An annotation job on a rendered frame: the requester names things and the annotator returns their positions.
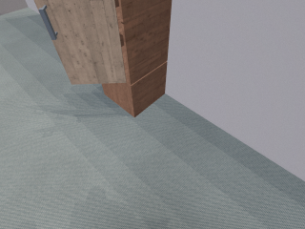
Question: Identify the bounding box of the cupboard door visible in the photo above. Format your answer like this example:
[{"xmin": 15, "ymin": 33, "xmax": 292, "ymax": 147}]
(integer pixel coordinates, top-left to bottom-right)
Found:
[{"xmin": 33, "ymin": 0, "xmax": 127, "ymax": 85}]

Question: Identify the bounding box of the handle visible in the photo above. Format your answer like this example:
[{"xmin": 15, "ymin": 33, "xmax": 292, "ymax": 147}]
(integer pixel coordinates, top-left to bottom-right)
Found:
[{"xmin": 39, "ymin": 5, "xmax": 58, "ymax": 40}]

